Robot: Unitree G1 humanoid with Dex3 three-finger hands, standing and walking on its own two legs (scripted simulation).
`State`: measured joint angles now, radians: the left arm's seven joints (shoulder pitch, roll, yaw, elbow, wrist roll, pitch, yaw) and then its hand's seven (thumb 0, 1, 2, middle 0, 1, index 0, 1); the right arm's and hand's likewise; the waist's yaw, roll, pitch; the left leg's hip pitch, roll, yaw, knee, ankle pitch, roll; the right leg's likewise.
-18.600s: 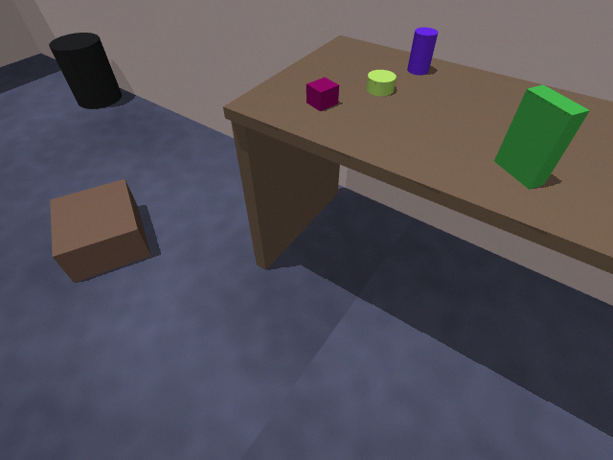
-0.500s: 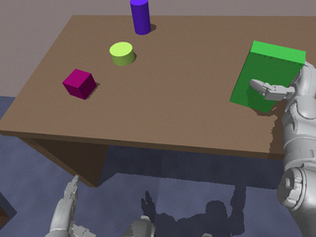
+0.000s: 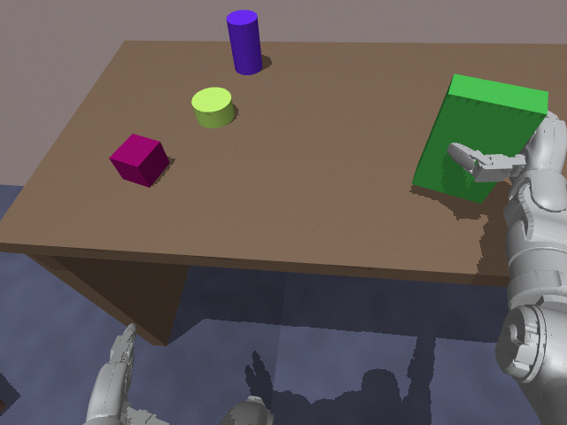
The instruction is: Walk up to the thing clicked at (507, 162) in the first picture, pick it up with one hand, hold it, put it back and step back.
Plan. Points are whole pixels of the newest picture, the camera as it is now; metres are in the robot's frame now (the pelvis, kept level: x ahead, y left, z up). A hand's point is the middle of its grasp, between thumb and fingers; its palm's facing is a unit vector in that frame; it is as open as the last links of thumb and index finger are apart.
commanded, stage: settle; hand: right
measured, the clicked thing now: (469, 145) +0.49 -0.19 +0.12
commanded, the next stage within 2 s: lift in 0.62 s
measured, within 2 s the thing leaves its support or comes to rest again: neither
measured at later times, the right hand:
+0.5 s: hand (497, 116) +0.49 -0.20 +0.17, palm faces +0.18 +0.98 +0.01, open 8.9 cm
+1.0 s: hand (507, 99) +0.48 -0.20 +0.20, palm faces +0.17 +0.99 +0.00, open 8.9 cm
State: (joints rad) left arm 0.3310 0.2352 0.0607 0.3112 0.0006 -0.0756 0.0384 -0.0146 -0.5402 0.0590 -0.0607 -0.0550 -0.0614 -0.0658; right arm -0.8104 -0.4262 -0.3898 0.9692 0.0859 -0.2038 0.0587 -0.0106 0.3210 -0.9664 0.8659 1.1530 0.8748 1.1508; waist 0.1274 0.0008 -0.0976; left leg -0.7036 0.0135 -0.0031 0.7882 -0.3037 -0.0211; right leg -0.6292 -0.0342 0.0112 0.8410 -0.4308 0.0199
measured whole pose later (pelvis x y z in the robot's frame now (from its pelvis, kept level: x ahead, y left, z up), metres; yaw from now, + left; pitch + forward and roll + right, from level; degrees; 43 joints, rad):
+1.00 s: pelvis +0.01 +0.00 +0.02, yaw +0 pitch +8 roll +0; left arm 0.30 0.24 0.06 0.45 -0.02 -0.09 0.05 -0.01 -0.53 0.05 -0.05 -0.05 -0.06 -0.06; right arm -0.85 -0.41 -0.34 0.91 0.11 -0.05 0.06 -0.01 0.37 -1.04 0.86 1.20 0.87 1.19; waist 0.08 -0.02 -0.09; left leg -0.53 0.02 -0.01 0.64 -0.25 -0.03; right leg -0.45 -0.03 0.00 0.68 -0.37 0.02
